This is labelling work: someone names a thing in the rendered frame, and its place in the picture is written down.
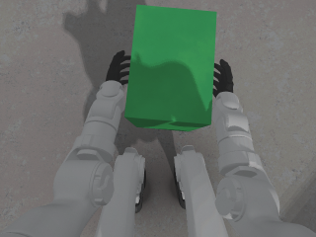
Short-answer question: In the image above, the right robot upper arm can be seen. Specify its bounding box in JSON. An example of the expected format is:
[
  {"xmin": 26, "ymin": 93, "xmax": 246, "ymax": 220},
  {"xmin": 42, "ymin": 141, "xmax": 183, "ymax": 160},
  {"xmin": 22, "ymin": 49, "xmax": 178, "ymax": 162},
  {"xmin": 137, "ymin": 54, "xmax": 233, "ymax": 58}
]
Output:
[{"xmin": 214, "ymin": 174, "xmax": 316, "ymax": 237}]

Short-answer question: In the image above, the right robot forearm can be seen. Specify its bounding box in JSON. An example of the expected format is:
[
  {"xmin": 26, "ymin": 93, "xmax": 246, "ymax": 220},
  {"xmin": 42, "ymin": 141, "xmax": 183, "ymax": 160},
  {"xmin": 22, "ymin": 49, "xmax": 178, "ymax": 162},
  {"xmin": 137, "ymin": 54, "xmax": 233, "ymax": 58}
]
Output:
[{"xmin": 211, "ymin": 91, "xmax": 273, "ymax": 186}]

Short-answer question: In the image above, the carton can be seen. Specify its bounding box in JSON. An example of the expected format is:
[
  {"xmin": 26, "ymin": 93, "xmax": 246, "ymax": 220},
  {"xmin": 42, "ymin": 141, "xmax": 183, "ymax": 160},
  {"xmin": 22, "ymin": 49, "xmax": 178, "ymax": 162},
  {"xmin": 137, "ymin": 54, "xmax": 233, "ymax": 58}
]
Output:
[{"xmin": 124, "ymin": 4, "xmax": 217, "ymax": 132}]

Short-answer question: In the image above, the left robot upper arm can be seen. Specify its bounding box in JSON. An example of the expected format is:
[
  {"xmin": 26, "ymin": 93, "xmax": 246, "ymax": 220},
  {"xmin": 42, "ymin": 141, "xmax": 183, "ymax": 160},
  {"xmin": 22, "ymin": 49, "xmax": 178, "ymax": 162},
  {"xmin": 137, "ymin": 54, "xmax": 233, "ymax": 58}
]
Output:
[{"xmin": 0, "ymin": 160, "xmax": 115, "ymax": 237}]

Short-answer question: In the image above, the left robot foot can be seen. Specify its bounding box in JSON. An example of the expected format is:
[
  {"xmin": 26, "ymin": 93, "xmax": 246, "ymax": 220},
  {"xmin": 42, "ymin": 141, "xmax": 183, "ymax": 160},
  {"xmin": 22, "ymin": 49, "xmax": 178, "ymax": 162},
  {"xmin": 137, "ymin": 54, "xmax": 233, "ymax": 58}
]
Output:
[{"xmin": 135, "ymin": 169, "xmax": 146, "ymax": 213}]

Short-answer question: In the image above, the left robot hand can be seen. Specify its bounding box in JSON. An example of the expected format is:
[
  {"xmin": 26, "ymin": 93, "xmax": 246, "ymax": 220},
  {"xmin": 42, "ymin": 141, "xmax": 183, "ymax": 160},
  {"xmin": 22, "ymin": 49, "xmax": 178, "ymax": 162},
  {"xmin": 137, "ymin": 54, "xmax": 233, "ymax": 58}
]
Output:
[{"xmin": 106, "ymin": 50, "xmax": 131, "ymax": 85}]

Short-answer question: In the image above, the right robot hand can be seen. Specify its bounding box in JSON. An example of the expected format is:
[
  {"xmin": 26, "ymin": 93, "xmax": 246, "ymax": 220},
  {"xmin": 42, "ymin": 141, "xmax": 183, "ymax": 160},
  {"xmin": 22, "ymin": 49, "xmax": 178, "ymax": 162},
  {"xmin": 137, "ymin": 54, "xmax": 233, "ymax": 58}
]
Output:
[{"xmin": 212, "ymin": 59, "xmax": 234, "ymax": 98}]

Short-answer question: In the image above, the robot left shin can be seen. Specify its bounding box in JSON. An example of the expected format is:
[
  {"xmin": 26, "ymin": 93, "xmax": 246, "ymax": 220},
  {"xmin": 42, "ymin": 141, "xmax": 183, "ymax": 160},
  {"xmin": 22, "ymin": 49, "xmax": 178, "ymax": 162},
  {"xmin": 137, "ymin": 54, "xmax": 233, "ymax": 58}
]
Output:
[{"xmin": 115, "ymin": 147, "xmax": 142, "ymax": 203}]

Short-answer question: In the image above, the left robot forearm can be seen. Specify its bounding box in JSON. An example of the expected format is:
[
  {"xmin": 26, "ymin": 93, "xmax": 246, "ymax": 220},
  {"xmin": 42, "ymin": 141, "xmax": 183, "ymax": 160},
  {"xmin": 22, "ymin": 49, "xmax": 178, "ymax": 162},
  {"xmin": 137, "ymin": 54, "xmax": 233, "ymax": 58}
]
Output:
[{"xmin": 52, "ymin": 80, "xmax": 125, "ymax": 195}]

